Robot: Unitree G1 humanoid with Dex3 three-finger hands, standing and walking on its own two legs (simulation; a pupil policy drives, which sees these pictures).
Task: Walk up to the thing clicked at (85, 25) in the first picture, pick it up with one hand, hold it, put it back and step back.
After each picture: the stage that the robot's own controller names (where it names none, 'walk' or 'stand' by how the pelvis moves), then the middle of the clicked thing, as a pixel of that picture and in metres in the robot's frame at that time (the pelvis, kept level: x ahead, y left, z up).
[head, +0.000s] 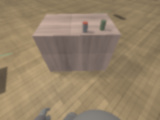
stand; (85, 27) +0.97 +0.13 +0.04
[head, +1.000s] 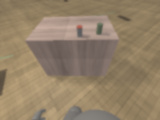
walk; (79, 31) +0.86 +0.20 +0.06
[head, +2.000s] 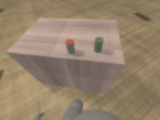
stand; (70, 47) +0.53 +0.23 +0.05
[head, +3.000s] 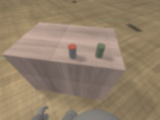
stand; (72, 51) +0.52 +0.18 +0.06
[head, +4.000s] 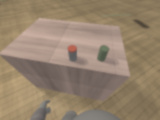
stand; (72, 53) +0.47 +0.17 +0.05
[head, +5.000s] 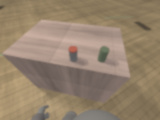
stand; (73, 54) +0.47 +0.17 +0.05
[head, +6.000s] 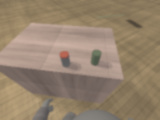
stand; (65, 59) +0.42 +0.21 +0.04
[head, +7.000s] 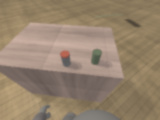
stand; (65, 59) +0.43 +0.21 +0.04
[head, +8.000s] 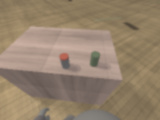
stand; (65, 61) +0.42 +0.22 +0.04
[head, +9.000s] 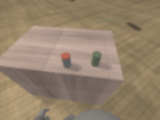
stand; (66, 60) +0.43 +0.21 +0.04
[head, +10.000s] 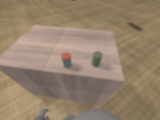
stand; (67, 60) +0.43 +0.20 +0.04
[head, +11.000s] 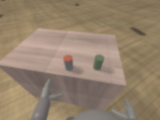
rise first; (68, 63) +0.41 +0.20 +0.04
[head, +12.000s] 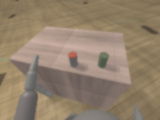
go down; (73, 59) +0.44 +0.19 +0.04
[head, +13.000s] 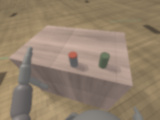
go down; (73, 59) +0.43 +0.19 +0.05
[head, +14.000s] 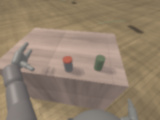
go down; (68, 64) +0.40 +0.18 +0.05
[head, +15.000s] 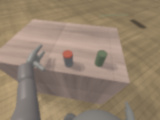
close in; (68, 59) +0.42 +0.17 +0.06
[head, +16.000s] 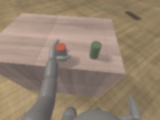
close; (62, 52) +0.44 +0.20 +0.09
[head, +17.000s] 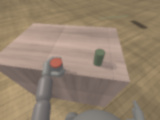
lift; (57, 67) +0.32 +0.22 +0.11
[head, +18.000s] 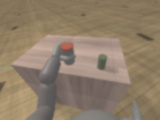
lift; (68, 54) +0.33 +0.16 +0.24
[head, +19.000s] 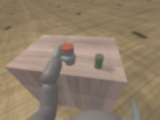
hold; (68, 55) +0.34 +0.15 +0.23
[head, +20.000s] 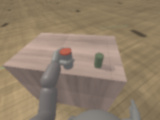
hold; (67, 59) +0.34 +0.17 +0.19
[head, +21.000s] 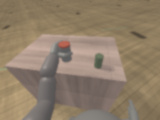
crouch; (65, 52) +0.37 +0.18 +0.23
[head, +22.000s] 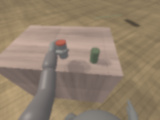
lower; (62, 49) +0.45 +0.20 +0.15
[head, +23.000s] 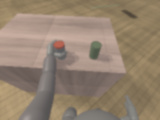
lower; (60, 50) +0.46 +0.20 +0.09
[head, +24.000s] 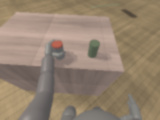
lower; (58, 50) +0.45 +0.21 +0.09
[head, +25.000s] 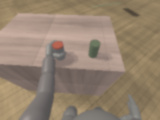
lower; (59, 51) +0.45 +0.20 +0.09
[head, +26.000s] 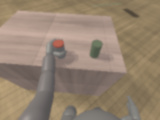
rest; (59, 49) +0.46 +0.20 +0.09
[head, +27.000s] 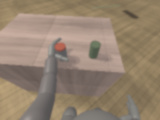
withdraw; (61, 52) +0.45 +0.19 +0.09
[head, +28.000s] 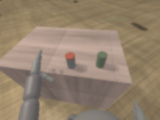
sink last; (70, 60) +0.42 +0.17 +0.07
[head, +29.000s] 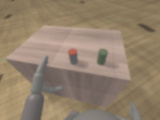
stand; (73, 57) +0.46 +0.19 +0.06
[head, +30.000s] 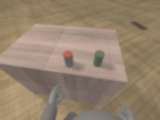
stand; (68, 59) +0.43 +0.19 +0.06
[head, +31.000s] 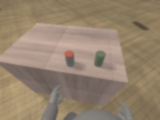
stand; (69, 59) +0.43 +0.19 +0.05
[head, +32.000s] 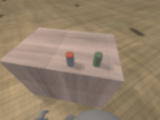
walk; (70, 59) +0.46 +0.19 +0.04
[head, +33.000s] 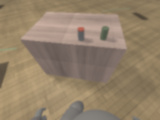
walk; (81, 34) +0.72 +0.18 +0.05
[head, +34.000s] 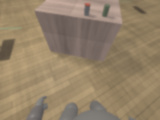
walk; (87, 9) +1.10 +0.14 +0.06
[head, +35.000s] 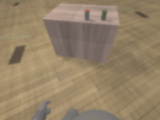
stand; (87, 15) +1.19 +0.15 +0.06
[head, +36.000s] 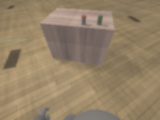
stand; (83, 20) +1.18 +0.17 +0.04
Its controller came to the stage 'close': yes
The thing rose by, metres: 0.21
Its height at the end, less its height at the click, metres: +0.00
